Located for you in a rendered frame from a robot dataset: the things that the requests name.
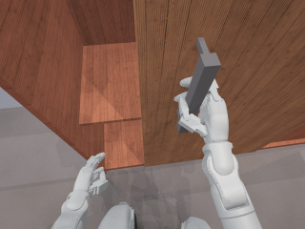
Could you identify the robot left thigh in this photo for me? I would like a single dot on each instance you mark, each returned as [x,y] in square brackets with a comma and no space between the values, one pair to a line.
[119,217]

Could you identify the handle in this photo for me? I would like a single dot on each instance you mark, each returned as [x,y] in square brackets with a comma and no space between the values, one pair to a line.
[205,71]

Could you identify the right robot hand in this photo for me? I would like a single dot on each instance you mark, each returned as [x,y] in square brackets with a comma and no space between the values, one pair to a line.
[213,112]

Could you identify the left robot forearm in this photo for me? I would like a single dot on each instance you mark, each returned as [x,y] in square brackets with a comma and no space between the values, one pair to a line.
[74,211]

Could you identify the left robot hand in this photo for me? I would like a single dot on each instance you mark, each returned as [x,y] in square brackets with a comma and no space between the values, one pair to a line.
[87,177]

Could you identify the robot right thigh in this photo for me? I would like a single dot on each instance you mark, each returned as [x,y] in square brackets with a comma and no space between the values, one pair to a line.
[195,223]

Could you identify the right robot forearm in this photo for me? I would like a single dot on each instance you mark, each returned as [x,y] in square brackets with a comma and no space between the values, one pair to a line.
[230,197]

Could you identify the wardrobe door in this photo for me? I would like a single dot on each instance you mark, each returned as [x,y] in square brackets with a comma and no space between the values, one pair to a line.
[260,45]
[297,133]

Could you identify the robot thigh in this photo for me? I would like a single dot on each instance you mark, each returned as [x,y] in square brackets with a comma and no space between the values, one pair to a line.
[119,217]
[195,223]

